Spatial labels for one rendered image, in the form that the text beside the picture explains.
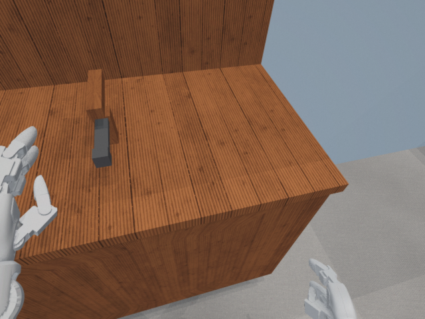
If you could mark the robot left forearm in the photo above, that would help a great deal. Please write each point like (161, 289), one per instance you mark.
(11, 292)

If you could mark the right robot hand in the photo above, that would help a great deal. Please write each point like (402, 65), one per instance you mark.
(333, 303)

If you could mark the left robot hand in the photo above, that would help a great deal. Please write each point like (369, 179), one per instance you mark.
(15, 162)

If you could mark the counter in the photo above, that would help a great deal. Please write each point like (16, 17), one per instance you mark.
(214, 175)

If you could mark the tap lever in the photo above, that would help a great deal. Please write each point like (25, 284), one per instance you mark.
(101, 155)

